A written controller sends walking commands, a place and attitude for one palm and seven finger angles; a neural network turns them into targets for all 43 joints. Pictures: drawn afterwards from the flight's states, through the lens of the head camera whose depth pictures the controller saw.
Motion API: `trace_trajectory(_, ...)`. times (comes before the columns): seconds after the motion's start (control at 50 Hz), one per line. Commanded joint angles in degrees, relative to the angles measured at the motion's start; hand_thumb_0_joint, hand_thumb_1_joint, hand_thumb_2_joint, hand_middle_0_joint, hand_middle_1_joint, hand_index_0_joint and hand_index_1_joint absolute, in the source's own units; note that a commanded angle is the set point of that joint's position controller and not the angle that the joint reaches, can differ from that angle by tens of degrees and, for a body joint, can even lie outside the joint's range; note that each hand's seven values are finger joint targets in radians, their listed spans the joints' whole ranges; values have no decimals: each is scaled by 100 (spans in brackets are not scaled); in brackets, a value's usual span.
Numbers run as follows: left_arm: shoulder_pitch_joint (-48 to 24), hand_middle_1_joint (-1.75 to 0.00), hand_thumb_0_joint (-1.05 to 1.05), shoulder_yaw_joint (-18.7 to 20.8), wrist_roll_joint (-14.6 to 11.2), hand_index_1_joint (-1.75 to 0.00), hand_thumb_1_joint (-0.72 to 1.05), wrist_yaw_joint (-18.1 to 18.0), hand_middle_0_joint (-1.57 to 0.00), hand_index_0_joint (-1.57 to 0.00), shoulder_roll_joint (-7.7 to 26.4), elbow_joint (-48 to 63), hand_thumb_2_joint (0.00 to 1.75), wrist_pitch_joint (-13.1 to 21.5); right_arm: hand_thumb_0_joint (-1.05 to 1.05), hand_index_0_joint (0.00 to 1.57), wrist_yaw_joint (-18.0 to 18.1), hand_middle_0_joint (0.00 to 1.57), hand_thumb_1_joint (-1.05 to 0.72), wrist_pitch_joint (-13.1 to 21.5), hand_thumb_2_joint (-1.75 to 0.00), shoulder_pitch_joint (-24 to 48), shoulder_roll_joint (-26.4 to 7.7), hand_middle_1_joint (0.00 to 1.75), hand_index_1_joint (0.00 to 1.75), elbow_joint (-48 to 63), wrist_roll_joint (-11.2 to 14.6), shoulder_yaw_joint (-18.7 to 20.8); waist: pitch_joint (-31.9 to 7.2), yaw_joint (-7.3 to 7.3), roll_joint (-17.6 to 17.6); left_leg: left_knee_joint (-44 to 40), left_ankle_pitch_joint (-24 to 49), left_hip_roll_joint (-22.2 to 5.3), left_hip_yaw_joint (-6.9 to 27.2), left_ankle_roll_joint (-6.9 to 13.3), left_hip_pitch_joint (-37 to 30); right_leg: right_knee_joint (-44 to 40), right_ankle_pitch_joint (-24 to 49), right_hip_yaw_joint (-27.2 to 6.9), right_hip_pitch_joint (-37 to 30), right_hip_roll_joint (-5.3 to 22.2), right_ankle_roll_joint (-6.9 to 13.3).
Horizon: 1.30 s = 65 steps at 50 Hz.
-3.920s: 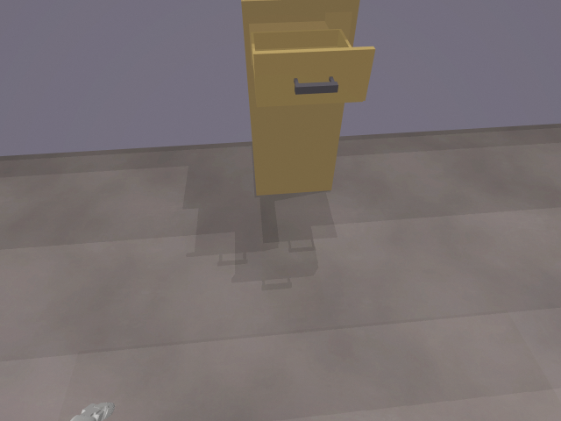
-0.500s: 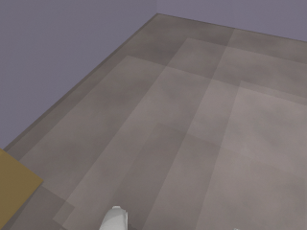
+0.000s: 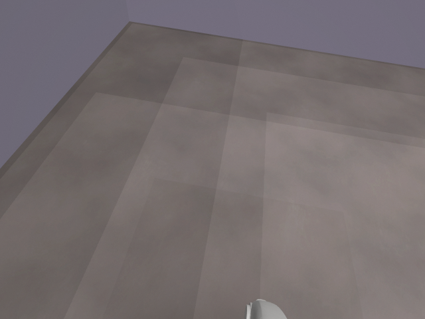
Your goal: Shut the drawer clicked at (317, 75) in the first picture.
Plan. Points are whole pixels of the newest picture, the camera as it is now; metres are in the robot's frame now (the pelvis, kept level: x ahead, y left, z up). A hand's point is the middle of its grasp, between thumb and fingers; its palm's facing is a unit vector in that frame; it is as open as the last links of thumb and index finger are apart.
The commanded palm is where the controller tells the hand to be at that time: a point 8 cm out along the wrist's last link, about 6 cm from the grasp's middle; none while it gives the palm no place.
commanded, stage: walk to a spot facing it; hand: left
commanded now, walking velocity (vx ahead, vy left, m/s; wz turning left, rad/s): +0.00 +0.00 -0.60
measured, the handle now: out of the picture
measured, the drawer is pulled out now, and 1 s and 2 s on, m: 0.30 0.30 0.30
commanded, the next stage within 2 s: turn to face it in 0.12 s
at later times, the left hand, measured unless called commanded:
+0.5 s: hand (165, 300) +0.18 +0.11 -0.16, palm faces -0.11 -0.98 -0.19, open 7.4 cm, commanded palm none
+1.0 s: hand out of the picture +0.07 +0.19 -0.16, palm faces +0.21 -0.94 -0.27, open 7.4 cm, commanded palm none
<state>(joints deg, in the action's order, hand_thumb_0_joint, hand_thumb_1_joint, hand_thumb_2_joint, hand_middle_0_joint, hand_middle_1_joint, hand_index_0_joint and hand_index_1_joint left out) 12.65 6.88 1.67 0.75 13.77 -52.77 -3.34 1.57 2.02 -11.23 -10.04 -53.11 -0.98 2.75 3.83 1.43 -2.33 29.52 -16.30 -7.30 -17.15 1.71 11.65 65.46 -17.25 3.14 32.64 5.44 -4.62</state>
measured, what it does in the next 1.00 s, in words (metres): steps on the spot: right foot, then left foot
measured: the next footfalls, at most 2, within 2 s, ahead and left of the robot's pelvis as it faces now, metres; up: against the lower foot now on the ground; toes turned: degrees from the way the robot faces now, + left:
right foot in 0.20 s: +0.08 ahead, -0.15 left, +0.00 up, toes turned -15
left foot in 0.60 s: +0.10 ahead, +0.08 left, +0.00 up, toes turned +8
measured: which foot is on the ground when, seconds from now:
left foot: down 0.00-0.20, up 0.22-0.58, down 0.60-1.00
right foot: up 0.00-0.18, down 0.20-0.62, up 0.64-1.00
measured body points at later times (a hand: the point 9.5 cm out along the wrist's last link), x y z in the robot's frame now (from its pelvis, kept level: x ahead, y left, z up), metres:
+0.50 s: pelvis +0.05 -0.04 -0.01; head +0.05 -0.05 +0.44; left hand +0.19 +0.16 -0.14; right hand +0.02 -0.26 -0.17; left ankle +0.05 +0.09 -0.70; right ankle +0.05 -0.13 -0.74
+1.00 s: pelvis +0.02 -0.03 +0.00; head +0.05 -0.03 +0.45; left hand +0.06 +0.24 -0.14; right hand +0.10 -0.28 -0.14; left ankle +0.06 +0.07 -0.74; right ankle +0.03 -0.19 -0.70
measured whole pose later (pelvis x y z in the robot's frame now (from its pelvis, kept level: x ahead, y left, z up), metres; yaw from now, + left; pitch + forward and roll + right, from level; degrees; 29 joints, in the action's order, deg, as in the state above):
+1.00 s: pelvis +0.02 -0.03 +0.00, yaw +10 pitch +1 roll -1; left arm 9.8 5.7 0.7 -1.6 13.2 -54.4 -3.5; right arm 0.0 -1.9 -13.5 -12.0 -54.8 -1.5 4.3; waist 3.0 -1.8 1.1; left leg 27.6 -9.3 0.9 1.7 2.0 19.2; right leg 48.0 -24.5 0.3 21.8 3.0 -5.4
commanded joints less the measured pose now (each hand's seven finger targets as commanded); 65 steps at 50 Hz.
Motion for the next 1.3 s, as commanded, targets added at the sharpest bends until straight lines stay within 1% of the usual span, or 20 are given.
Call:
trace_trajectory(0.0,-71,-30,0,-89,-7,-30,90,101,-20,-20,-92,440,90,-1,0,20,-6,20,-90,8,-90,-400,-882,30,30,274,-56,233,-166,-187,1204,-1144,2182,-1446,517,446,-86,-957,84,164,-231,87,-54)
trace_trajectory(0.14,-163,-30,0,-120,-11,-30,90,66,-20,-20,199,632,90,217,0,20,-87,20,-90,-112,-90,-574,-1255,30,30,248,-87,359,-608,-128,1047,316,2670,-1563,158,83,-457,-3093,123,456,-1534,-296,241)
trace_trajectory(0.16,274,-30,0,-76,14,-30,90,31,-20,-20,508,529,90,304,0,20,-128,20,-90,-130,-90,-665,-1183,30,30,295,-46,336,-846,118,414,1409,2365,-1401,-26,-214,160,-3784,943,173,-2545,-135,401)
trace_trajectory(0.18,769,-30,0,69,51,-30,90,-49,-20,-20,1221,415,90,398,0,20,-176,20,-90,-163,-90,-590,-755,30,30,539,-6,217,-1163,367,-1425,2927,-940,-525,-130,-580,1852,-4169,3084,-2019,-3685,1363,1007)
trace_trajectory(0.2,1040,-30,0,122,-85,-30,90,-127,-20,-20,1596,286,90,368,0,20,-103,20,-90,-220,-90,-364,-688,30,30,683,25,152,-1509,415,-1503,3988,-2321,-44,805,-668,2388,-4101,5035,-2576,-3745,2018,1619)
trace_trajectory(0.22,889,-30,0,77,-104,-30,90,-199,-20,-20,1351,279,90,352,0,20,-36,20,-90,-263,-90,-398,-706,30,30,590,45,143,-1449,276,-874,4224,-2030,-178,1446,-563,2406,-4068,4806,-1882,-3663,1846,1700)
trace_trajectory(0.32,-374,-30,0,-285,-56,-30,90,-267,-20,-20,458,387,90,449,0,20,-47,20,-90,-377,-90,-1020,-474,30,30,-160,-9,54,-824,-408,-307,3549,-571,-37,1585,-563,1377,-4473,2974,-391,-1954,942,1164)
trace_trajectory(0.46,9,-30,0,-209,-22,-30,90,-294,-20,-20,552,14,90,387,0,20,-97,20,-90,-353,-90,-612,-271,30,30,-199,40,40,-253,-38,-588,1753,-933,172,1191,-554,1186,-4559,2434,-222,-2214,1345,1329)
trace_trajectory(0.54,-69,-30,0,-135,-78,-30,90,-306,-20,-20,533,-6,90,323,0,20,-125,20,-90,-336,-90,-924,-221,30,30,-248,18,84,-359,-200,-361,544,44,210,994,-496,454,-3955,1867,152,-1953,1287,946)
trace_trajectory(0.56,-79,-30,0,-131,-93,-30,90,-296,-20,-20,399,27,90,284,0,20,-143,20,-90,-317,-90,-1109,-349,30,30,-278,15,122,-383,-291,171,-22,738,71,1251,-400,32,-3501,1221,375,-1592,1096,678)
trace_trajectory(0.6,-305,-30,0,-196,-129,-30,90,-276,-20,-20,-77,375,90,204,0,20,-96,20,-90,-265,-90,-1460,-1086,30,30,-205,-79,295,-174,-508,2287,-1314,2602,-1745,3901,737,63,-1230,-1849,624,-277,-105,24)
trace_trajectory(0.64,-494,-30,0,-127,-28,-30,90,-245,-20,-20,-44,334,90,165,0,20,-12,20,-90,-224,-90,-1168,-898,30,30,-209,-83,294,-206,-399,1660,-1491,1530,-1341,3615,818,296,-57,-1218,-118,-47,43,135)
trace_trajectory(0.76,-275,-30,0,-89,-79,-30,90,-168,-20,-20,103,122,90,178,0,20,18,20,-90,-155,-90,-681,-992,30,30,41,-16,300,-737,-283,725,-1156,2157,-780,2880,671,-489,-252,-428,-260,-20,-34,-97)
trace_trajectory(0.88,-468,-30,0,-110,-106,-30,90,-194,-20,-20,152,280,90,140,0,20,-49,20,-90,-255,-90,-635,-1214,30,30,93,-38,406,-644,-416,1057,-1173,1556,-709,3314,784,-372,-1264,-746,-236,-370,-185,-153)
trace_trajectory(1.02,450,-30,0,-96,-155,-30,90,-242,-20,-20,298,181,90,210,0,20,-136,20,-90,-385,-90,50,-1364,30,30,399,-33,512,-806,-3,1171,-851,703,-203,3590,433,866,-3713,6,-41,-2362,-484,41)
trace_trajectory(1.04,683,-30,0,-52,-118,-30,90,-268,-20,-20,511,153,90,255,0,20,-161,20,-90,-405,-90,110,-1202,30,30,466,8,498,-784,110,707,-387,160,132,3338,141,1494,-4564,195,-275,-3034,-131,148)
trace_trajectory(1.08,415,-30,0,24,-29,-30,90,-332,-20,-20,1347,398,90,286,0,20,-191,20,-90,-407,-90,204,-814,30,30,708,-16,443,-414,158,-1561,2427,-1663,969,1969,-464,2709,-5570,-493,-2529,-2527,2375,1091)
trace_trajectory(1.1,-24,-30,0,-43,-36,-30,90,-336,-20,-20,1136,545,90,284,0,20,-228,20,-90,-436,-90,200,-979,30,30,693,-57,464,-204,-53,-806,3209,-1338,729,2201,-380,2459,-5511,-547,-1961,-1808,2195,1171)
trace_trajectory(1.16,-576,-30,0,-175,-63,-30,90,-298,-20,-20,657,643,90,370,0,20,-320,20,-90,-535,-90,-129,-910,30,30,370,-61,466,167,-427,-675,4021,-442,506,1901,-518,2309,-5136,454,-709,-1535,1326,828)
trace_trajectory(1.28,361,-30,0,-161,-12,-30,90,-280,-20,-20,826,413,90,388,0,20,-349,20,-90,-522,-90,527,-754,30,30,534,-11,340,-113,55,-734,2965,-681,428,1447,-698,2156,-4595,2062,-70,-2642,1454,996)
